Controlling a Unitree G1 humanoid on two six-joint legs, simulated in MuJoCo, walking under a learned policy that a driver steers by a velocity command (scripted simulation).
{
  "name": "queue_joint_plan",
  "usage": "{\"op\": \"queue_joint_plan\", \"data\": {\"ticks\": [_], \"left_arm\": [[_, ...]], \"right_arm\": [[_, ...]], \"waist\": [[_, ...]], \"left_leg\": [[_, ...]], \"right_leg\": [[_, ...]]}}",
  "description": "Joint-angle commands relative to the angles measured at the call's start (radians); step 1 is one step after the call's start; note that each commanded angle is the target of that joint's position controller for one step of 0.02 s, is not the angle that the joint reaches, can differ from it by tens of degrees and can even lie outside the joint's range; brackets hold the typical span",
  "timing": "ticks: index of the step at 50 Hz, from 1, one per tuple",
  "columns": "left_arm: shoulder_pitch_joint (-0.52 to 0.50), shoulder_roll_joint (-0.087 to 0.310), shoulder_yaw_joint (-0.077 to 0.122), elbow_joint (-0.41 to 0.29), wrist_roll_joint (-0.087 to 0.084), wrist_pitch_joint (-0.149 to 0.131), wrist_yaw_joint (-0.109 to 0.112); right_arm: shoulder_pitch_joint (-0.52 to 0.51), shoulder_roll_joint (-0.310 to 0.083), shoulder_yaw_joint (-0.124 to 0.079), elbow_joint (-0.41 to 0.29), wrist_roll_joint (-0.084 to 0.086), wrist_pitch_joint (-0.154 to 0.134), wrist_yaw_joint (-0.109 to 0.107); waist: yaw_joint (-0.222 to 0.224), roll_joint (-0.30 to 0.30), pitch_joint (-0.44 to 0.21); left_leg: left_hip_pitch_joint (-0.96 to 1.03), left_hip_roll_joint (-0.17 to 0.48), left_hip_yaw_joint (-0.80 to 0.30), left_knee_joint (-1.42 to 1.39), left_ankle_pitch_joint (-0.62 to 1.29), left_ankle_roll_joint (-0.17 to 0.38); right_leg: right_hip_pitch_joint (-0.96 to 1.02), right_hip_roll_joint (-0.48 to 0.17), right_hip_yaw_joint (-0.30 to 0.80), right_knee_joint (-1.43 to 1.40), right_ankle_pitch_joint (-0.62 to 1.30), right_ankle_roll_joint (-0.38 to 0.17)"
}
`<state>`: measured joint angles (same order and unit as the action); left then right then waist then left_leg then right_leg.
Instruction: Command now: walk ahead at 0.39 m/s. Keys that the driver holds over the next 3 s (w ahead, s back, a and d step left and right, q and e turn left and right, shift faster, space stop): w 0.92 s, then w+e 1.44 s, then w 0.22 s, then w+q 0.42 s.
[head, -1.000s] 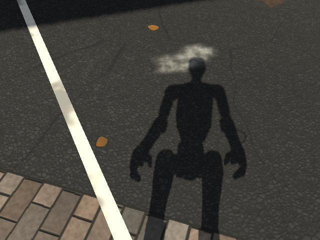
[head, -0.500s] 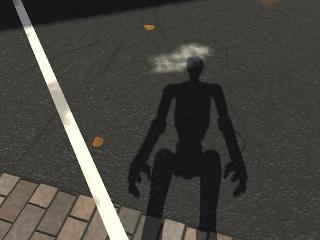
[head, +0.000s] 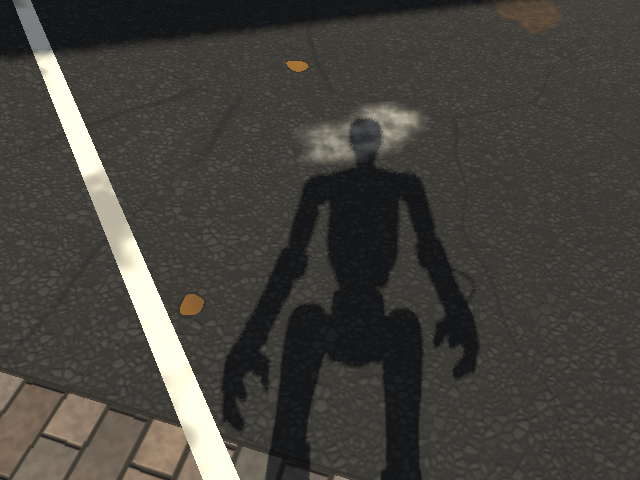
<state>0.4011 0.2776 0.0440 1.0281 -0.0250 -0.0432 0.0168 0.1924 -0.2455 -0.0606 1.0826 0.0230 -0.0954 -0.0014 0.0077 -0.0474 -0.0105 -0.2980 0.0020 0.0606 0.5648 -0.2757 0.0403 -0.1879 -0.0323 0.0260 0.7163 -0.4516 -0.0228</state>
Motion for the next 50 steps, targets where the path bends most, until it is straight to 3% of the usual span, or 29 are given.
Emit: {"op": "queue_joint_plan", "data": {"ticks": [1,2,3,4,6,9,12,15,18,20,21,22,23,24,25,26,27,28,30,32,35,40,45,47,48,49,50], "left_arm": [[-0.131,0.059,0.003,-0.149,-0.035,-0.057,-0.006],[-0.145,0.080,0.008,-0.148,-0.034,-0.067,-0.013],[-0.138,0.079,0.014,-0.137,-0.020,-0.071,-0.011],[-0.143,0.092,0.023,-0.136,-0.006,-0.070,-0.012],[-0.148,0.070,0.025,-0.131,0.000,-0.058,-0.023],[-0.252,0.037,0.018,-0.175,0.007,-0.045,-0.025],[-0.392,0.011,0.004,-0.225,0.004,-0.048,-0.031],[-0.485,0.009,-0.004,-0.256,-0.002,-0.051,-0.045],[-0.530,0.024,-0.003,-0.285,-0.005,-0.060,-0.064],[-0.474,0.060,0.012,-0.280,-0.004,-0.064,-0.070],[-0.391,0.092,0.028,-0.260,-0.003,-0.064,-0.067],[-0.224,0.132,0.053,-0.209,-0.006,-0.060,-0.061],[-0.036,0.183,0.071,-0.163,0.001,-0.054,-0.050],[0.069,0.266,0.089,-0.131,0.023,-0.050,-0.049],[0.050,0.186,0.063,-0.127,0.021,-0.049,-0.051],[-0.053,0.140,0.048,-0.137,0.014,-0.055,-0.050],[-0.154,0.104,0.036,-0.160,0.014,-0.060,-0.051],[-0.212,0.078,0.029,-0.165,0.024,-0.067,-0.056],[-0.243,0.037,0.016,-0.154,0.034,-0.074,-0.066],[-0.209,0.053,0.019,-0.129,0.028,-0.078,-0.061],[-0.148,0.100,0.029,-0.107,0.029,-0.076,-0.036],[-0.061,0.122,0.032,-0.083,0.014,-0.063,-0.015],[0.018,0.131,0.041,-0.040,0.005,-0.039,-0.010],[0.012,0.142,0.047,-0.039,0.003,-0.028,-0.007],[-0.008,0.149,0.049,-0.045,0.003,-0.022,-0.007],[-0.028,0.136,0.043,-0.053,0.006,-0.017,-0.008],[-0.034,0.098,0.025,-0.078,0.019,-0.018,-0.009]], "right_arm": [[0.262,-0.176,-0.019,0.037,-0.016,-0.025,0.012],[0.184,-0.119,-0.002,0.009,-0.014,-0.034,0.019],[0.129,-0.104,0.008,-0.013,-0.016,-0.035,0.025],[0.115,-0.089,0.014,-0.021,-0.018,-0.032,0.027],[0.167,-0.068,0.023,-0.010,-0.024,-0.022,0.019],[0.218,-0.102,0.020,-0.006,-0.028,-0.013,0.000],[0.231,-0.116,0.020,-0.021,-0.026,-0.005,-0.014],[0.289,-0.122,0.016,-0.011,-0.016,-0.001,-0.018],[0.303,-0.127,0.007,-0.005,-0.008,0.010,-0.021],[0.276,-0.151,-0.004,-0.017,-0.012,0.019,-0.023],[0.261,-0.166,-0.010,-0.024,-0.017,0.027,-0.023],[0.242,-0.158,-0.008,-0.033,-0.024,0.037,-0.022],[0.236,-0.135,0.005,-0.056,-0.033,0.038,-0.019],[0.376,0.016,0.045,-0.067,-0.030,0.016,-0.003],[0.343,-0.031,0.037,-0.050,-0.009,-0.018,0.007],[0.231,-0.111,0.014,-0.094,0.021,-0.037,0.011],[0.156,-0.127,0.011,-0.115,0.026,-0.046,0.005],[0.126,-0.121,0.003,-0.121,0.015,-0.042,-0.006],[0.169,-0.079,-0.001,-0.115,0.001,-0.012,-0.014],[0.165,-0.054,0.000,-0.124,-0.004,0.009,-0.018],[0.032,-0.076,-0.007,-0.180,-0.019,0.014,-0.021],[-0.158,-0.053,0.005,-0.237,-0.013,-0.002,-0.002],[-0.272,-0.069,0.010,-0.291,-0.002,-0.010,0.027],[-0.247,-0.096,0.001,-0.297,-0.002,-0.017,0.035],[-0.187,-0.120,-0.011,-0.287,-0.002,-0.021,0.035],[-0.044,-0.159,-0.035,-0.246,-0.003,-0.024,0.029],[0.154,-0.229,-0.059,-0.201,-0.017,-0.026,0.019]], "waist": [[-0.092,0.209,0.061],[-0.067,0.164,0.106],[-0.040,0.131,0.110],[-0.027,0.131,0.116],[-0.025,0.144,0.097],[-0.039,0.108,0.108],[-0.067,0.109,0.128],[-0.089,0.112,0.151],[-0.070,0.116,0.157],[-0.018,0.141,0.096],[0.030,0.167,0.028],[0.115,0.169,-0.072],[0.185,0.124,-0.199],[0.110,-0.150,-0.378],[0.127,-0.157,-0.402],[0.101,-0.122,-0.211],[0.070,-0.022,-0.107],[0.033,0.034,-0.047],[-0.028,-0.008,-0.019],[-0.042,-0.016,0.014],[-0.019,0.002,0.060],[0.039,0.002,0.079],[0.064,0.000,0.103],[0.035,-0.015,0.082],[-0.007,-0.029,0.047],[-0.081,-0.021,-0.037],[-0.154,0.029,-0.190]], "left_leg": [[0.409,0.407,-0.760,-0.418,-0.425,0.235],[0.356,0.348,-0.616,-0.418,-0.341,0.188],[0.313,0.299,-0.499,-0.424,-0.205,0.154],[0.284,0.259,-0.400,-0.429,-0.069,0.129],[0.265,0.208,-0.275,-0.434,0.135,0.114],[0.269,0.204,-0.207,-0.449,0.327,0.141],[0.231,0.179,-0.145,-0.475,0.344,0.134],[0.264,0.195,-0.121,-0.487,0.336,0.136],[0.372,0.240,-0.110,-0.439,0.425,0.126],[0.431,0.255,-0.098,-0.342,0.674,0.106],[0.446,0.251,-0.088,-0.239,0.865,0.095],[0.404,0.211,-0.056,-0.043,0.967,0.072],[0.182,0.170,-0.042,0.236,0.756,0.045],[-0.218,-0.034,-0.045,0.655,0.114,-0.022],[-0.335,-0.059,-0.203,0.807,-0.268,-0.003],[-0.427,0.004,-0.189,0.854,-0.224,0.016],[-0.403,0.063,-0.160,0.811,-0.123,0.024],[-0.354,0.103,-0.143,0.744,-0.054,0.023],[-0.241,0.145,-0.147,0.660,0.000,0.021],[-0.243,0.159,-0.129,0.592,0.015,0.007],[-0.363,0.173,-0.120,0.422,0.160,-0.027],[-0.325,0.115,-0.065,0.089,0.398,-0.039],[-0.361,0.091,-0.074,-0.038,0.323,-0.011],[-0.296,0.072,-0.069,-0.067,0.242,0.013],[-0.196,0.044,-0.050,-0.083,0.207,0.027],[0.000,0.015,-0.028,-0.104,0.209,0.051],[0.315,0.129,-0.141,-0.058,0.217,0.106]], "right_leg": [[-0.679,0.001,0.076,0.546,-0.038,-0.045],[-0.685,-0.040,0.074,0.542,0.078,-0.063],[-0.650,-0.071,0.059,0.497,0.165,-0.065],[-0.610,-0.093,0.050,0.434,0.222,-0.059],[-0.553,-0.102,0.014,0.370,0.288,-0.038],[-0.592,-0.098,-0.015,0.242,0.359,0.004],[-0.535,-0.069,-0.048,0.018,0.473,0.016],[-0.492,-0.040,-0.071,-0.105,0.524,0.005],[-0.489,-0.030,-0.054,-0.177,0.490,-0.033],[-0.382,0.006,-0.071,-0.190,0.428,-0.065],[-0.263,0.041,-0.093,-0.176,0.394,-0.084],[-0.051,0.073,-0.115,-0.184,0.396,-0.112],[0.275,-0.052,0.025,-0.146,0.382,-0.165],[0.639,-0.322,0.545,-0.253,0.117,-0.339],[0.633,-0.354,0.776,-0.424,0.056,-0.343],[0.482,-0.321,0.615,-0.441,0.077,-0.283],[0.299,-0.285,0.458,-0.465,0.188,-0.250],[0.149,-0.248,0.349,-0.493,0.291,-0.228],[0.001,-0.190,0.224,-0.550,0.354,-0.210],[-0.059,-0.175,0.163,-0.593,0.387,-0.226],[-0.036,-0.176,0.127,-0.628,0.410,-0.232],[0.016,-0.137,0.035,-0.629,0.430,-0.183],[0.207,-0.212,0.050,-0.554,0.464,-0.171],[0.252,-0.235,0.070,-0.491,0.563,-0.154],[0.250,-0.225,0.069,-0.419,0.702,-0.142],[0.214,-0.176,0.042,-0.258,0.824,-0.120],[0.040,-0.115,0.003,0.013,0.694,-0.087]]}}
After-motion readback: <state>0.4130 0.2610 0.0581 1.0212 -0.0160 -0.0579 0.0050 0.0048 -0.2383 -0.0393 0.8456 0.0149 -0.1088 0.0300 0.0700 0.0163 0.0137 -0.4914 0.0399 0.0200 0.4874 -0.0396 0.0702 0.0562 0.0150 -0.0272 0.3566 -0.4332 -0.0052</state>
